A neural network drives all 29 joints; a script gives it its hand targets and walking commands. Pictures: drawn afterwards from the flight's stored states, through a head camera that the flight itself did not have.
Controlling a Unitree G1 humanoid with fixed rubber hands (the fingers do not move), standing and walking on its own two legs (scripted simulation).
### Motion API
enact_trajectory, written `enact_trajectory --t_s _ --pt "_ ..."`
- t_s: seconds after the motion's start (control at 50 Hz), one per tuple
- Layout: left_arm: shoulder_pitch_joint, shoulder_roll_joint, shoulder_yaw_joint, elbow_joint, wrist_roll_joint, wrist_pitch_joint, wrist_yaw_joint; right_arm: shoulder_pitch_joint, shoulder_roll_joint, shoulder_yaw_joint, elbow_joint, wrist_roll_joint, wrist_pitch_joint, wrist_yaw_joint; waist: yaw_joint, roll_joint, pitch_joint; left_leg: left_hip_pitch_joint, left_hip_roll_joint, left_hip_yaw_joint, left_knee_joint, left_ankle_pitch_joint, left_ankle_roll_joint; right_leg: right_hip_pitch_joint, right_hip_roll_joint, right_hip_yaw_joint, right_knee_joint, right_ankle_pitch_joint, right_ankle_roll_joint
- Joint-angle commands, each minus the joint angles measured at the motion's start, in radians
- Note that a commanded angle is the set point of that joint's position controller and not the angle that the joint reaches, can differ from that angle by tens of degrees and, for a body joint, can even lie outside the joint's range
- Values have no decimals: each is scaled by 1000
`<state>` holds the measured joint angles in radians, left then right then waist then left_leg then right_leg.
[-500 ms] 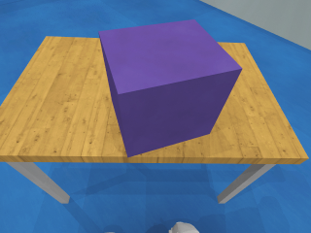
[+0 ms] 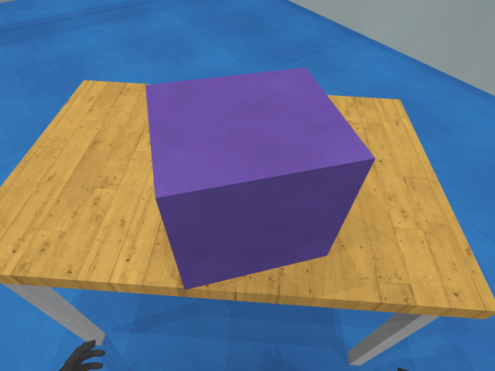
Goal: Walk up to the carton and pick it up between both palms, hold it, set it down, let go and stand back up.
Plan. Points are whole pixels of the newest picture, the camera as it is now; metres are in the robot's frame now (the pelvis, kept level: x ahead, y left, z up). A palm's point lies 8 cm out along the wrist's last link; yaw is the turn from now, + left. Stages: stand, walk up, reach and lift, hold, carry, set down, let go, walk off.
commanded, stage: walk up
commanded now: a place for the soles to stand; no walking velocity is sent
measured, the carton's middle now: (245, 178) +0.42 +0.01 +0.06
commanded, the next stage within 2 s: stand in 1.80 s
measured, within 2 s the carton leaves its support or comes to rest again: neither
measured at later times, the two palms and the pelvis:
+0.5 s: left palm out of the picture +0.06 +0.29 -0.12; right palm out of the picture +0.11 -0.28 -0.12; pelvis +0.03 +0.00 +0.01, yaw +2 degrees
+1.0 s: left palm out of the picture +0.07 +0.31 -0.12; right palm out of the picture +0.11 -0.25 -0.12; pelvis +0.03 +0.03 +0.01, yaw +3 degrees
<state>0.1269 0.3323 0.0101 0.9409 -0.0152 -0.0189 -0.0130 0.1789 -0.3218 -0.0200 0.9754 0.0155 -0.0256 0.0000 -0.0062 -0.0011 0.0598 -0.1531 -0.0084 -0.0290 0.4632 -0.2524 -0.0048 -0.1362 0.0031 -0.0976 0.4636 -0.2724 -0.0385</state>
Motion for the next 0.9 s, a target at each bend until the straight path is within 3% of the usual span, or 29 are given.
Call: enact_trajectory --t_s 0.0,0.04,0.06,0.08,0.1,0.12,0.16,0.18,0.2,0.26,0.28,0.32,0.34,0.38,0.42,0.46,0.48,0.5,0.52,0.58,0.6,0.62,0.66,0.76,0.78,0.82,0.84,0.86,0.88 --pt "16 229 53 -43 -12 -30 18 -36 -222 -50 -5 9 -29 -23 37 -21 -151 32 126 -99 -17 484 54 123 -196 149 -72 610 24" --pt "-13 254 58 -17 -7 -22 20 -72 -206 -52 6 18 -20 -23 14 -11 -168 65 127 -88 -57 407 43 111 -205 137 -117 458 19" --pt "-11 233 71 -7 -6 -16 23 -99 -211 -49 14 8 -11 -31 25 -47 -97 26 114 -72 -42 358 42 76 -203 147 -150 438 31" --pt "-36 246 64 0 -1 -12 22 -66 -200 -45 15 8 -7 -32 -11 -35 -132 57 118 -63 -72 329 39 76 -204 124 -161 353 7" --pt "-68 241 61 5 -6 -20 30 -105 -204 -47 36 3 -8 -32 10 -51 -73 3 118 -104 -84 334 34 83 -201 124 -159 407 20" --pt "-71 233 67 0 -2 -23 29 -114 -209 -41 66 -1 -6 -33 4 -37 -72 9 117 -68 -75 347 44 95 -201 124 -153 445 20" --pt "-63 230 53 40 -2 -19 24 -116 -223 -42 77 6 -14 -32 0 -47 -113 79 141 -96 -89 338 50 63 -204 115 -172 375 11" --pt "-89 215 61 35 -5 -23 28 -104 -227 -49 81 1 -10 -33 9 -19 -70 44 116 -83 -92 344 23 79 -201 118 -189 373 12" --pt "-43 239 65 46 -3 -32 35 -116 -215 -47 98 10 -7 -28 24 19 -98 58 128 -83 -108 323 34 99 -220 150 -171 409 30" --pt "-61 217 63 43 4 -30 32 -145 -202 -41 97 6 -14 -31 0 -25 -103 85 144 -91 -102 429 38 106 -192 99 -160 484 31" --pt "-42 231 68 57 -1 -31 37 -144 -210 -42 106 6 -17 -32 11 -18 -157 95 141 -104 -88 445 37 144 -197 98 -168 506 53" --pt "-54 208 73 60 2 -32 35 -148 -233 -45 126 -4 -9 -39 20 -15 -123 61 128 -67 -100 389 32 155 -201 103 -171 516 30" --pt "-39 198 64 79 2 -24 32 -119 -202 -43 131 -4 -11 -42 -3 -7 -134 87 127 -75 -111 417 46 142 -186 92 -154 465 19" --pt "-27 216 73 85 8 -19 34 -136 -196 -41 140 2 -7 -43 15 -56 -131 57 122 -94 -108 426 47 168 -173 59 -164 420 17" --pt "-7 195 73 90 6 -17 33 -159 -200 -47 128 -5 -9 -43 12 22 -104 105 134 -78 -116 444 48 106 -185 75 -176 414 12" --pt "-21 190 72 97 2 -17 33 -113 -199 -39 161 2 -10 -49 7 -68 -111 53 128 -94 -117 467 44 149 -173 62 -169 428 21" --pt "-3 200 78 102 -3 -14 40 -108 -197 -45 161 0 -12 -52 22 7 -63 56 121 -99 -122 492 43 130 -179 81 -154 448 6" --pt "3 197 71 87 0 -19 41 -126 -209 -45 153 -3 -11 -51 21 -12 -86 57 126 -95 -110 490 47 140 -181 54 -163 460 10" --pt "22 214 81 99 -1 -19 49 -123 -213 -47 148 -7 -8 -51 37 34 -76 12 117 -96 -107 474 42 182 -194 66 -149 503 5" --pt "-5 205 92 79 3 -12 38 -143 -202 -40 137 -3 -11 -50 26 -37 -124 15 110 -101 -99 436 50 196 -169 37 -145 410 -2" --pt "-3 205 85 64 6 -13 37 -152 -200 -40 119 3 -14 -46 40 10 -135 32 115 -107 -123 428 55 202 -175 47 -140 384 -3" --pt "-19 204 91 79 6 -13 38 -163 -184 -42 120 -4 -14 -49 38 -25 -128 11 116 -123 -104 489 62 207 -174 52 -144 456 3" --pt "-2 180 86 91 6 -10 39 -115 -193 -42 125 5 -17 -48 21 17 -77 58 117 -133 -97 470 52 146 -184 64 -163 433 -2" --pt "-9 178 75 93 11 -11 40 -95 -165 -43 137 0 -6 -57 17 -16 -59 23 109 -101 -108 465 57 155 -169 33 -160 413 6" --pt "16 186 81 102 12 -14 44 -101 -175 -52 129 -8 1 -60 28 35 -73 25 100 -89 -114 480 48 178 -189 45 -149 438 -6" --pt "18 188 79 94 17 -8 43 -78 -175 -52 108 5 1 -63 12 -3 -122 35 105 -120 -123 474 48 213 -184 45 -158 413 2" --pt "11 190 78 85 16 -5 46 -76 -161 -51 119 -3 0 -62 7 42 -77 30 104 -98 -119 458 44 190 -178 51 -150 377 5" --pt "10 184 84 94 20 -4 40 -68 -169 -50 116 -3 1 -64 6 20 -54 9 111 -129 -123 461 50 180 -177 49 -158 342 5" --pt "27 188 88 97 15 -1 45 -77 -163 -47 118 1 2 -64 26 0 -17 -11 111 -121 -124 418 49 157 -170 40 -176 307 6"
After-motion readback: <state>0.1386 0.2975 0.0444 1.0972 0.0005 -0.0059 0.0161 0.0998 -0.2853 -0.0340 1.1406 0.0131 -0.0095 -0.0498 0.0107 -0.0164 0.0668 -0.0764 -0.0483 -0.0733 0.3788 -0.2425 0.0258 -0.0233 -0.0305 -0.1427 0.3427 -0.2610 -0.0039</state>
